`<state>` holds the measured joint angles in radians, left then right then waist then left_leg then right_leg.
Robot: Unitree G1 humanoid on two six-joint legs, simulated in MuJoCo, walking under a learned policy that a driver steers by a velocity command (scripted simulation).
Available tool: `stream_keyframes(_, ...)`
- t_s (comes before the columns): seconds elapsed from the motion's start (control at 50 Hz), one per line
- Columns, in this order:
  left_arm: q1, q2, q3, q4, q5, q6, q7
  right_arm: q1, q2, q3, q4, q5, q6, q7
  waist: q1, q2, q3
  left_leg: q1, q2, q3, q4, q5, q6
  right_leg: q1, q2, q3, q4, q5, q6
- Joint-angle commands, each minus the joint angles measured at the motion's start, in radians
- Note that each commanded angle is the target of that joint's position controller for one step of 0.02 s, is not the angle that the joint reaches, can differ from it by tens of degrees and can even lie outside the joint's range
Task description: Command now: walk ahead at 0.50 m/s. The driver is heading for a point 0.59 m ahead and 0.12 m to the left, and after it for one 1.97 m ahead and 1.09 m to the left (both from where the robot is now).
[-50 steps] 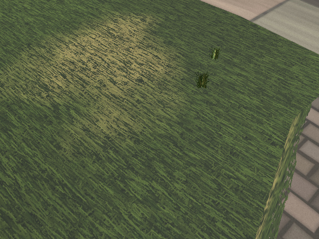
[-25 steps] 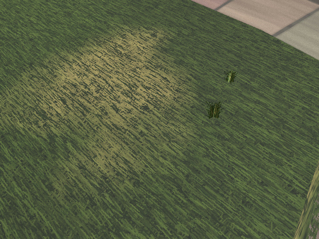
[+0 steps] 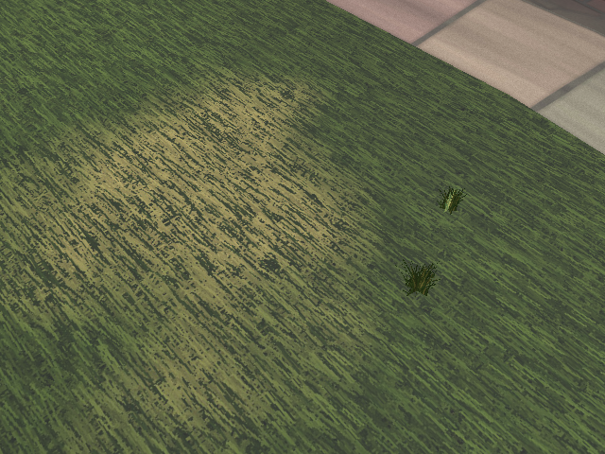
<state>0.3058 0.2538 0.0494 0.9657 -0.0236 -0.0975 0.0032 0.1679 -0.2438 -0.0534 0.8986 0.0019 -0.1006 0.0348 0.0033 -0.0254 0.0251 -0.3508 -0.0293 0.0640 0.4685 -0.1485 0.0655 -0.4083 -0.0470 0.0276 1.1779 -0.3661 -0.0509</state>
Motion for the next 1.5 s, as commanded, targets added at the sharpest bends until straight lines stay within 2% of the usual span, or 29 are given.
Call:
stream_keyframes(0.02, 0.036, 0.060, 0.026, -0.054, 0.004, 0.005, 0.009, 0.026, -0.076, -0.013, -0.025, -0.011, -0.014, 0.004, 0.014, 0.109, -0.067, 0.172, 0.253, -0.298, -0.303, 0.073, 0.162, -0.171, -0.104, 0.043, -0.011, 0.108, -0.005)
stream_keyframes(0.14, -0.134, 0.055, 0.033, -0.114, 0.020, 0.019, 0.012, 0.132, -0.128, -0.022, 0.026, -0.005, -0.009, -0.030, -0.010, 0.074, 0.002, 0.205, 0.237, -0.189, -0.354, 0.208, 0.161, -0.318, -0.112, 0.025, -0.281, 0.351, 0.041)
stream_keyframes(0.32, -0.396, 0.036, 0.011, -0.202, 0.003, -0.001, -0.032, 0.269, -0.150, -0.028, 0.093, 0.012, 0.019, -0.044, -0.088, 0.081, 0.071, 0.402, 0.274, -0.140, -0.300, 0.203, 0.131, -0.318, -0.046, -0.022, -0.627, 0.412, 0.020)
stream_keyframes(0.38, -0.358, 0.067, 0.019, -0.207, 0.001, -0.011, -0.045, 0.246, -0.167, -0.037, 0.097, 0.016, 0.032, -0.049, -0.043, 0.106, 0.039, 0.454, 0.300, -0.141, -0.214, 0.373, 0.107, -0.213, -0.015, -0.041, -0.670, 0.307, -0.019)
stream_keyframes(0.42, -0.131, 0.134, 0.056, -0.143, 0.007, -0.015, -0.037, 0.207, -0.156, -0.032, 0.086, 0.017, 0.039, -0.047, 0.079, 0.104, -0.094, 0.379, 0.232, -0.109, 0.040, 0.630, 0.071, 0.139, 0.046, -0.080, -0.704, 0.311, -0.063)
stream_keyframes(0.44, 0.068, 0.209, 0.080, -0.102, 0.022, -0.017, -0.025, 0.199, -0.123, -0.015, 0.061, 0.004, 0.038, -0.045, 0.149, 0.029, -0.245, 0.167, 0.170, -0.073, 0.331, 0.423, 0.037, 0.474, -0.106, 0.079, -0.667, 0.336, -0.124)
stream_keyframes(0.46, 0.153, 0.285, 0.096, -0.078, 0.028, -0.011, -0.025, 0.332, 0.017, 0.024, 0.058, 0.006, 0.018, -0.036, 0.097, -0.227, -0.398, -0.247, -0.014, -0.049, 0.713, -0.213, -0.033, 0.847, -0.367, 0.536, -0.753, 0.176, -0.272)
stream_keyframes(0.48, 0.154, 0.187, 0.068, -0.082, 0.025, -0.011, -0.023, 0.292, -0.072, 0.003, 0.075, 0.029, -0.003, -0.033, 0.127, -0.178, -0.419, -0.341, 0.000, -0.213, 0.851, -0.417, -0.019, 0.821, -0.377, 0.662, -0.848, 0.092, -0.255)
stream_keyframes(0.5, 0.066, 0.143, 0.053, -0.094, 0.023, -0.014, -0.019, 0.198, -0.142, -0.019, 0.042, 0.054, -0.011, -0.034, 0.112, -0.136, -0.260, -0.406, 0.052, -0.207, 0.882, -0.349, -0.004, 0.684, -0.347, 0.497, -0.867, 0.111, -0.199)
stream_keyframes(0.54, -0.079, 0.080, 0.033, -0.110, 0.027, -0.019, -0.022, 0.120, -0.125, -0.027, 0.027, 0.040, -0.001, -0.048, 0.049, -0.040, -0.104, -0.335, 0.139, -0.170, 0.785, -0.194, -0.005, 0.400, -0.272, 0.267, -0.943, 0.217, -0.147)
stream_keyframes(0.58, -0.131, 0.049, 0.025, -0.103, 0.045, -0.027, -0.025, 0.176, -0.077, -0.034, 0.045, 0.035, 0.033, -0.053, -0.011, -0.069, -0.053, -0.210, 0.158, -0.173, 0.730, -0.150, -0.014, 0.252, -0.224, 0.112, -0.982, 0.448, -0.126)
stream_keyframes(0.64, -0.143, 0.091, 0.035, -0.089, 0.052, -0.029, -0.008, 0.172, -0.051, -0.040, 0.018, 0.025, 0.067, -0.060, -0.050, -0.059, -0.024, -0.222, 0.140, -0.149, 0.668, -0.100, -0.043, 0.194, -0.218, -0.042, -0.973, 0.781, -0.140)
stream_keyframes(0.76, -0.145, 0.146, 0.048, -0.087, 0.037, 0.013, 0.044, 0.000, -0.035, -0.032, -0.076, 0.006, 0.076, -0.026, -0.007, -0.049, -0.035, -0.184, 0.121, -0.057, 0.304, 0.152, -0.062, 0.241, -0.198, -0.199, -0.953, 0.766, -0.129)
stream_keyframes(0.84, -0.137, 0.172, 0.060, -0.081, 0.010, 0.045, 0.052, -0.056, -0.071, -0.043, -0.136, 0.003, 0.089, -0.002, 0.004, -0.059, -0.043, -0.190, 0.104, -0.034, 0.210, 0.056, -0.034, 0.360, -0.250, -0.194, -0.862, 0.749, -0.113)
stream_keyframes(0.9, -0.182, 0.182, 0.068, -0.101, -0.010, 0.066, 0.058, 0.029, -0.108, -0.064, -0.142, 0.005, 0.087, 0.009, -0.054, -0.055, -0.078, -0.068, 0.038, 0.021, 0.085, 0.004, 0.021, 0.382, -0.233, -0.213, -0.651, 0.851, -0.060)
stream_keyframes(0.92, -0.146, 0.162, 0.063, -0.097, -0.005, 0.071, 0.055, 0.116, -0.160, -0.086, -0.123, 0.000, 0.079, 0.000, -0.087, 0.013, -0.130, 0.086, 0.004, 0.004, -0.014, 0.177, 0.057, 0.337, -0.166, -0.238, -0.472, 0.783, -0.008)
stream_keyframes(0.94, -0.136, 0.125, 0.047, -0.126, 0.034, 0.068, 0.047, 0.168, -0.280, -0.119, -0.132, -0.008, 0.078, -0.025, -0.087, 0.214, -0.194, 0.293, 0.194, -0.275, -0.013, 0.687, 0.138, 0.110, -0.077, -0.256, -0.170, 0.380, 0.070)
stream_keyframes(0.96, -0.070, 0.064, 0.026, -0.158, 0.057, 0.063, 0.032, 0.140, -0.329, -0.116, -0.159, -0.027, 0.077, -0.028, -0.002, 0.325, -0.332, 0.522, 0.405, -0.663, -0.019, 0.816, 0.366, -0.183, 0.108, -0.121, 0.118, -0.375, 0.117)
stream_keyframes(0.98, -0.122, 0.113, 0.035, -0.148, 0.030, 0.059, 0.017, 0.134, -0.254, -0.095, -0.179, -0.019, 0.075, -0.017, -0.056, 0.163, -0.384, 0.486, 0.382, -0.635, -0.070, 0.615, 0.346, -0.222, 0.072, 0.048, 0.184, -0.333, 0.095)
stream_keyframes(1.0, -0.175, 0.124, 0.039, -0.164, 0.005, 0.061, 0.016, 0.061, -0.219, -0.085, -0.198, -0.008, 0.070, -0.016, -0.040, 0.121, -0.285, 0.392, 0.340, -0.533, -0.095, 0.462, 0.292, -0.266, 0.044, 0.051, 0.159, -0.243, 0.075)
stream_keyframes(1.02, -0.189, 0.123, 0.043, -0.151, 0.013, 0.069, 0.028, 0.004, -0.193, -0.079, -0.207, 0.011, 0.073, -0.022, -0.016, 0.043, -0.204, 0.293, 0.285, -0.462, -0.120, 0.302, 0.228, -0.268, 0.012, 0.045, 0.088, -0.161, 0.077)
stream_keyframes(1.06, -0.203, 0.147, 0.056, -0.158, 0.033, 0.088, 0.046, -0.043, -0.169, -0.070, -0.223, 0.007, 0.087, -0.039, 0.014, 0.095, -0.146, 0.122, 0.222, -0.407, -0.163, 0.148, 0.184, -0.181, 0.000, 0.042, -0.010, -0.062, 0.082)
stream_keyframes(1.2, -0.220, 0.107, 0.045, -0.174, 0.029, 0.092, 0.058, -0.013, -0.201, -0.080, -0.249, 0.003, 0.099, -0.073, -0.006, 0.146, -0.167, 0.115, 0.176, -0.443, -0.165, 0.001, 0.162, -0.147, 0.042, 0.067, -0.264, 0.033, 0.122)
stream_keyframes(1.34, -0.211, 0.123, 0.044, -0.185, 0.015, 0.064, 0.034, -0.022, -0.199, -0.076, -0.279, 0.000, 0.124, -0.077, -0.023, 0.194, -0.148, 0.116, 0.160, -0.556, -0.143, -0.053, 0.142, -0.027, 0.077, 0.073, -0.491, 0.018, 0.107)
stream_keyframes(1.4, -0.107, 0.137, 0.053, -0.159, 0.014, 0.052, 0.014, -0.046, -0.193, -0.071, -0.297, 0.018, 0.140, -0.082, 0.036, 0.184, -0.146, 0.072, 0.107, -0.553, -0.078, 0.001, 0.090, 0.159, 0.071, 0.042, -0.768, 0.156, 0.066)
stream_keyframes(1.42, -0.068, 0.192, 0.068, -0.152, 0.029, 0.054, 0.015, -0.025, -0.159, -0.062, -0.303, 0.020, 0.144, -0.084, 0.034, 0.100, -0.156, -0.033, 0.046, -0.489, 0.028, -0.117, 0.040, 0.281, -0.062, 0.132, -0.835, 0.194, 0.024)
stream_keyframes(1.44, -0.105, 0.287, 0.085, -0.167, 0.052, 0.067, 0.023, 0.024, -0.110, -0.053, -0.321, 0.024, 0.140, -0.080, -0.036, -0.196, -0.131, -0.241, -0.133, -0.269, 0.265, -0.383, -0.019, 0.355, -0.288, 0.369, -0.868, 0.360, -0.101)
stream_keyframes(1.46, -0.130, 0.250, 0.077, -0.191, 0.083, 0.067, 0.021, -0.006, -0.197, -0.078, -0.334, 0.008, 0.123, -0.072, -0.009, -0.266, -0.110, -0.316, -0.109, -0.233, 0.490, -0.472, -0.063, 0.268, -0.392, 0.510, -0.905, 0.443, -0.221)
stream_keyframes(1.5, -0.239, 0.162, 0.056, -0.236, 0.057, 0.067, 0.032, 0.042, -0.237, -0.099, -0.283, 0.011, 0.130, -0.065, -0.046, -0.115, -0.085, -0.290, -0.059, -0.226, 0.673, -0.334, -0.091, 0.239, -0.276, 0.298, -0.862, 0.442, -0.150)
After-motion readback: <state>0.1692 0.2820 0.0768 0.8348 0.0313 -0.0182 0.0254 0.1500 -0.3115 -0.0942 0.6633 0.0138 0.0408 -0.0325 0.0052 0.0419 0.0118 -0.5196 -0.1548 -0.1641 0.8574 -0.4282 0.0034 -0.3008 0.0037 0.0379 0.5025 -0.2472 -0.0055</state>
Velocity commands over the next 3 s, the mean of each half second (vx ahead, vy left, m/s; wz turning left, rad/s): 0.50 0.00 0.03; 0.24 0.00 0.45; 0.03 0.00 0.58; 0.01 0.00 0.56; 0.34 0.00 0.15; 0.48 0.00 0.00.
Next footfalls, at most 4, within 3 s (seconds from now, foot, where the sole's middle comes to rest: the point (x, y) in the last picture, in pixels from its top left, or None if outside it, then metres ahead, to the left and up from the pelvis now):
0.44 right None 0.42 -0.15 -0.77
0.92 left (267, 413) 0.56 0.09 -0.77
1.42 right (360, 388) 0.62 -0.12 -0.77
1.86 left None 0.44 0.08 -0.77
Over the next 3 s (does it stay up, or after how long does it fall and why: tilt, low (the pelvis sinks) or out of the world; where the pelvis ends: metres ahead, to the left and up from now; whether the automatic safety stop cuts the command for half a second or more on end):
stays up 0.73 0.31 0.00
